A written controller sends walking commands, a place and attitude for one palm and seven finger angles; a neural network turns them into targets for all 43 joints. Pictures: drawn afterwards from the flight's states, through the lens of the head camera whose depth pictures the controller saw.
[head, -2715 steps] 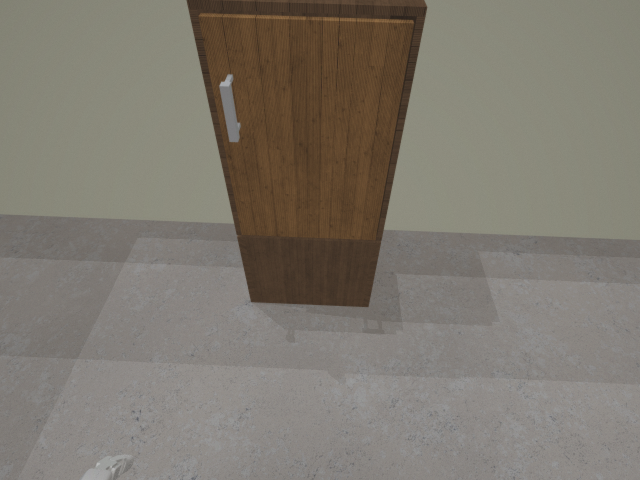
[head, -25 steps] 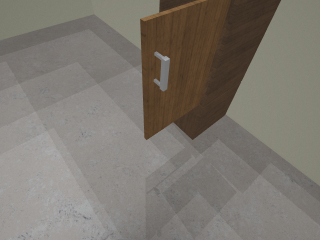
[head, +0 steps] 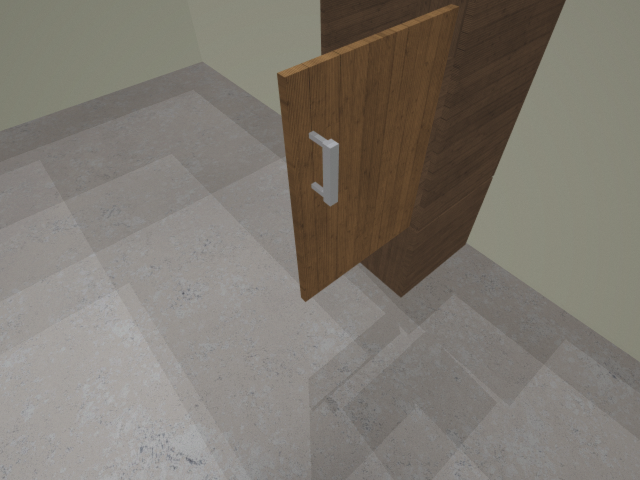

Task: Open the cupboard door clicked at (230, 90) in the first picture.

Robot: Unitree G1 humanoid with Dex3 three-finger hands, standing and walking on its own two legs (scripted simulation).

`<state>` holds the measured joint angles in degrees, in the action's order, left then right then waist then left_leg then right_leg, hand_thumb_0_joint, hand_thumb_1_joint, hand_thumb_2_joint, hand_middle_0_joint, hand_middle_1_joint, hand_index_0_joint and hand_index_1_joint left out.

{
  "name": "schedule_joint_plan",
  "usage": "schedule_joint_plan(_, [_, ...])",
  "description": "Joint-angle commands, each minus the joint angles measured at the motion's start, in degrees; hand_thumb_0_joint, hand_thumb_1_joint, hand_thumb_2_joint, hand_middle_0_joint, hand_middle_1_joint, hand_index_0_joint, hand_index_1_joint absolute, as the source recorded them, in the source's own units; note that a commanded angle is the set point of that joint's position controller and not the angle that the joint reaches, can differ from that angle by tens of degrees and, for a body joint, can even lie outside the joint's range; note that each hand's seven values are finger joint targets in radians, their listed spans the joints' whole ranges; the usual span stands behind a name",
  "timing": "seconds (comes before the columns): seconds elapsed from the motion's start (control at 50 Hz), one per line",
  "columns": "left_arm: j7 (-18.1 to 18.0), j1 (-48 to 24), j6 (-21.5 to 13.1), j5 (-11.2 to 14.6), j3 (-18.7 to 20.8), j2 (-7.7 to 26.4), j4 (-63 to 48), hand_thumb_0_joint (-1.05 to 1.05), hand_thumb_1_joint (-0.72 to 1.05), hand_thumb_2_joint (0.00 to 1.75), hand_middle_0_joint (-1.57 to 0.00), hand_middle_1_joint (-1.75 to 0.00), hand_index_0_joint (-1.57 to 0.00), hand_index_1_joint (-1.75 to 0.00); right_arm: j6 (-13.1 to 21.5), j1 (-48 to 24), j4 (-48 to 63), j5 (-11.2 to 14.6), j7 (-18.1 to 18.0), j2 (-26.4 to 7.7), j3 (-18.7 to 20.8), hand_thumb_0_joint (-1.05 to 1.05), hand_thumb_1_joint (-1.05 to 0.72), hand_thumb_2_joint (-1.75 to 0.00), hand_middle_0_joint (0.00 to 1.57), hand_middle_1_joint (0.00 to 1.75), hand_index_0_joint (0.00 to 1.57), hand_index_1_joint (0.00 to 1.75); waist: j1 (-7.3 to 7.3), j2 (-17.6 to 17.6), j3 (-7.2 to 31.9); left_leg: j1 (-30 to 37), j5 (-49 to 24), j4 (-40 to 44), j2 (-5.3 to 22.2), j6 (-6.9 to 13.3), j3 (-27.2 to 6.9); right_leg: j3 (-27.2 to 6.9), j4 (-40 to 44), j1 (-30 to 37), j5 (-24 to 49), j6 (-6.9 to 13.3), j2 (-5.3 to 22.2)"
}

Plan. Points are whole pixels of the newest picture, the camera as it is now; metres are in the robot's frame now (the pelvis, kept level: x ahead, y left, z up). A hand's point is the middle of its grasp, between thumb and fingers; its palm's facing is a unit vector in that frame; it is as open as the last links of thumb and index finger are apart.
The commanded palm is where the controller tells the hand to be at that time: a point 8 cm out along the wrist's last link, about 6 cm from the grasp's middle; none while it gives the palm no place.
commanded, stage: let the arm hang, fingers relaxed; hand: left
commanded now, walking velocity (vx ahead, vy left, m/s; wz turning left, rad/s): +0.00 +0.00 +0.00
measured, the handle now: (323, 169) +0.59 +0.03 +0.05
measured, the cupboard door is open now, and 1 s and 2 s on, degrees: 90 90 90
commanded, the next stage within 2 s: look to check the result in 0.22 s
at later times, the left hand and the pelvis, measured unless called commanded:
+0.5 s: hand out of the picture +0.11 +0.22 -0.15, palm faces -0.02 -0.94 -0.33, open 7.4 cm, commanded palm none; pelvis +0.03 -0.02 +0.01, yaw +0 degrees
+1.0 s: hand out of the picture +0.14 +0.21 -0.15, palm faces -0.03 -0.94 -0.33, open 7.4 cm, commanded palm none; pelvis +0.05 -0.03 +0.01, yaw -1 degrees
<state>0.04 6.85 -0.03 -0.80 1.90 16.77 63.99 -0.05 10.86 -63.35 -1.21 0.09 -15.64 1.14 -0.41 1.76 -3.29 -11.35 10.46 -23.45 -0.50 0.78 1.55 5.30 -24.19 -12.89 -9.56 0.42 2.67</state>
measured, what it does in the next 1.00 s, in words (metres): shifts its weight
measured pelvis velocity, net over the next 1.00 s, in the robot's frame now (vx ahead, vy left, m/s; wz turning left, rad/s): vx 0.05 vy -0.03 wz -0.01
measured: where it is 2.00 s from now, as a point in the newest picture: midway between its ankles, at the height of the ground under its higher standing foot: outside the picture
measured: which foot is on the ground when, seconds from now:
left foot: down 0.00-1.00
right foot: down 0.00-1.00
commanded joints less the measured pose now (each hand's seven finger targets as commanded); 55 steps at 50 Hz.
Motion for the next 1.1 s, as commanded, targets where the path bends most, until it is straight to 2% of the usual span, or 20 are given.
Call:
schedule_joint_plan(0.0, [-0.8, -1.2, -1.4, -0.1, 1.7, 10.2, -2.3, 0.0, 0.9, 0.9, -0.2, -0.3, -0.2, -0.3, 1.2, -1.5, 2.4, -0.1, -0.8, -10.2, 1.5, 0.0, -0.9, -0.9, 0.2, 0.3, 0.2, 0.3, 0.75, -0.1, 2.1, -2.4, -0.2, 8.0, 7.2, 1.3, -7.5, -6.5, 5.5, 4.3, -2.7, 2.5, 4.7])
schedule_joint_plan(0.08, [-0.8, -2.1, -1.8, -0.1, 1.6, 10.8, -2.4, 0.0, 0.9, 0.9, -0.2, -0.3, -0.2, -0.3, 1.3, -3.0, 2.3, 0.0, -0.8, -11.1, 1.4, 0.0, -0.9, -0.9, 0.2, 0.3, 0.2, 0.3, 0.6, -0.4, 4.4, 0.5, -4.6, 7.7, 7.3, 1.0, -6.8, -6.4, 6.0, 5.8, 1.0, 2.4, 5.1])
schedule_joint_plan(0.14, [-0.8, -3.2, -1.8, 0.0, 1.5, 11.1, -2.4, 0.0, 0.9, 0.9, -0.2, -0.3, -0.2, -0.3, 1.3, -3.9, 2.2, 0.0, -0.8, -11.4, 1.1, 0.0, -0.9, -0.9, 0.2, 0.3, 0.2, 0.3, 0.37, 0.2, 3.9, 1.0, -5.2, 8.4, 7.3, 0.6, -6.5, -6.3, 6.6, 6.0, 1.6, 2.2, 5.2])
schedule_joint_plan(0.22, [-0.8, -3.6, -2.0, 0.0, 1.4, 11.3, -2.3, 0.0, 0.9, 0.9, -0.2, -0.3, -0.2, -0.3, 1.3, -4.6, 2.1, 0.0, -0.8, -11.7, 1.1, 0.0, -0.9, -0.9, 0.2, 0.3, 0.2, 0.3, 0.17, -1.3, 5.4, 3.0, -7.7, 8.0, 7.3, 0.6, -6.2, -6.5, 7.1, 6.9, 4.7, 2.2, 5.5])
schedule_joint_plan(0.26, [-0.9, -3.6, -2.1, 0.0, 1.3, 11.5, -2.3, 0.0, 0.9, 0.9, -0.2, -0.3, -0.2, -0.3, 1.3, -5.1, 2.1, 0.0, -0.9, -11.9, 1.1, 0.0, -0.9, -0.9, 0.2, 0.3, 0.2, 0.3, 0.1, -0.6, 5.6, 3.9, -8.4, 7.9, 7.3, 0.4, -5.9, -6.6, 7.3, 7.0, 6.0, 2.3, 5.6])
schedule_joint_plan(0.28, [-0.9, -3.6, -2.2, 0.0, 1.5, 11.6, -2.4, 0.0, 0.9, 0.9, -0.2, -0.3, -0.2, -0.3, 1.2, -5.2, 2.2, 0.1, -0.9, -12.1, 1.1, 0.0, -0.9, -0.9, 0.2, 0.3, 0.2, 0.3, 0.1, -1.4, 5.5, 4.3, -8.8, 7.7, 7.4, 0.5, -5.7, -6.5, 7.5, 6.9, 6.8, 2.3, 5.5])
schedule_joint_plan(0.36, [-0.9, -3.9, -2.3, 0.1, 1.4, 11.8, -2.2, 0.0, 0.9, 0.9, -0.2, -0.3, -0.2, -0.3, 1.2, -5.6, 2.0, 0.1, -0.9, -12.3, 1.0, 0.0, -0.9, -0.9, 0.2, 0.3, 0.2, 0.3, 0.01, -1.1, 5.7, 4.8, -9.2, 8.0, 7.4, 0.2, -5.5, -6.6, 7.9, 7.7, 8.1, 2.3, 5.7])
schedule_joint_plan(0.38, [-1.0, -3.5, -2.4, 0.0, 1.5, 12.0, -2.3, 0.0, 0.9, 0.9, -0.2, -0.3, -0.2, -0.3, 1.1, -5.7, 2.2, 0.1, -0.9, -12.5, 1.1, 0.0, -0.9, -0.9, 0.2, 0.3, 0.2, 0.3, 0.03, -2.3, 5.9, 5.5, -9.2, 7.7, 7.5, 0.3, -5.4, -6.6, 8.1, 7.4, 8.4, 2.3, 5.6])
schedule_joint_plan(0.56, [-1.1, -3.5, -2.4, 0.2, 1.3, 12.4, -1.9, 0.0, 0.9, 0.9, -0.2, -0.3, -0.2, -0.3, 1.0, -5.6, 1.9, 0.2, -1.1, -12.8, 0.9, 0.0, -0.9, -0.9, 0.2, 0.3, 0.2, 0.3, -0.11, -1.8, 6.8, 6.8, -10.8, 7.6, 7.6, 0.1, -4.7, -6.8, 8.1, 9.0, 12.6, 2.4, 5.7])
schedule_joint_plan(0.74, [-1.2, -3.3, -2.3, 0.3, 1.2, 12.4, -1.8, 0.0, 0.9, 0.9, -0.2, -0.3, -0.2, -0.3, 0.8, -5.5, 1.8, 0.2, -1.2, -12.6, 0.8, 0.0, -0.9, -0.9, 0.2, 0.3, 0.2, 0.3, -0.06, -1.9, 6.1, 7.2, -10.4, 8.0, 7.7, 0.0, -4.3, -7.1, 8.6, 9.3, 13.1, 2.5, 5.5])
schedule_joint_plan(0.86, [-1.3, -3.3, -2.5, 0.3, 1.4, 12.5, -2.0, 0.0, 0.9, 0.9, -0.2, -0.3, -0.2, -0.3, 1.0, -5.0, 1.8, 0.2, -1.3, -12.8, 0.8, 0.0, -0.9, -0.9, 0.2, 0.3, 0.2, 0.3, 0.03, -1.7, 6.5, 7.4, -12.3, 8.0, 7.8, -0.2, -4.1, -7.0, 8.1, 10.3, 16.2, 2.6, 5.5])
schedule_joint_plan(0.88, [-1.3, -3.1, -2.5, 0.2, 1.5, 12.4, -2.1, 0.0, 0.9, 0.9, -0.2, -0.3, -0.2, -0.3, 1.0, -4.9, 2.0, 0.2, -1.4, -12.7, 0.8, 0.0, -0.9, -0.9, 0.2, 0.3, 0.2, 0.3, 0.12, -2.6, 6.7, 7.7, -12.3, 7.8, 7.9, -0.1, -4.1, -7.0, 8.2, 10.1, 16.1, 2.5, 5.3])
schedule_joint_plan(0.94, [-1.3, -3.2, -2.4, 0.3, 1.4, 12.2, -2.0, 0.0, 0.9, 0.9, -0.2, -0.3, -0.2, -0.3, 1.0, -4.6, 1.8, 0.2, -1.4, -12.4, 0.7, 0.0, -0.9, -0.9, 0.2, 0.3, 0.2, 0.3, 0.08, -1.3, 6.3, 7.3, -11.9, 8.2, 7.9, -0.2, -4.0, -7.0, 8.3, 10.4, 15.3, 2.5, 5.4])
schedule_joint_plan(1.08, [-1.2, -2.8, -2.4, 0.2, 1.3, 11.8, -2.0, 0.0, 0.9, 0.9, -0.2, -0.3, -0.2, -0.3, 1.0, -4.4, 1.8, 0.2, -1.4, -12.1, 0.7, 0.0, -0.9, -0.9, 0.2, 0.3, 0.2, 0.3, 0.19, -1.7, 4.8, 7.3, -10.5, 8.5, 7.8, -0.1, -4.0, -7.1, 9.1, 9.1, 12.9, 2.4, 5.1])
